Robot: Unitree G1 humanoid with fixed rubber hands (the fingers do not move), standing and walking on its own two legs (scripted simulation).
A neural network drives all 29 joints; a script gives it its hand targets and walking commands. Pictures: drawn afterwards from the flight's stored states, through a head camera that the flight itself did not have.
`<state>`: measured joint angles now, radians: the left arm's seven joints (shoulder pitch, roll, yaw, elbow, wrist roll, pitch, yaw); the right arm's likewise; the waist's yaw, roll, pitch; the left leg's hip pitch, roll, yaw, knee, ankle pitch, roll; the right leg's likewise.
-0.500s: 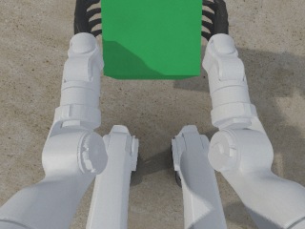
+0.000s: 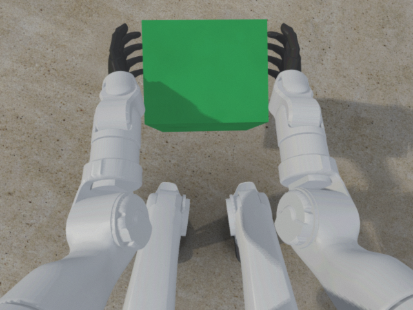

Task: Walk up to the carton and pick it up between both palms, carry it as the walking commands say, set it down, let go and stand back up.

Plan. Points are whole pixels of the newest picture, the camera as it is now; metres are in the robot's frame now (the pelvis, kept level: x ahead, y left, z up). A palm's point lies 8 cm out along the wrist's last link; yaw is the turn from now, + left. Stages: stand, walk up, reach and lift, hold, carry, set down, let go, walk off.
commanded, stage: reach and lift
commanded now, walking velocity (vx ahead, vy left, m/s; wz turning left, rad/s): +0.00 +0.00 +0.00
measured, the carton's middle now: (204, 86) +0.51 +0.01 -0.16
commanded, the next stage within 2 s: none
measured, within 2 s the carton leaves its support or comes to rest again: neither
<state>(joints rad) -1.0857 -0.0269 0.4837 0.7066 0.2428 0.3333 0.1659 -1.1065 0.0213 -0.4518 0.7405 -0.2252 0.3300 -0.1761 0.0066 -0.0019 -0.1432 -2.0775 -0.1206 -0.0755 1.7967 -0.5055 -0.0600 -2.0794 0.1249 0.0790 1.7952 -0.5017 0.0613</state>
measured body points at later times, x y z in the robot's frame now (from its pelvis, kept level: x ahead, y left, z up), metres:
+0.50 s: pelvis +0.01 +0.00 +0.06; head +0.25 +0.00 +0.44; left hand +0.49 +0.15 -0.01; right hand +0.50 -0.14 +0.00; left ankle +0.11 +0.12 -0.44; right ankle +0.11 -0.12 -0.44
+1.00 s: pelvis +0.03 +0.00 +0.12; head +0.22 +0.01 +0.53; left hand +0.47 +0.15 +0.07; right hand +0.48 -0.14 +0.07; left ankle +0.11 +0.12 -0.44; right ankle +0.11 -0.12 -0.44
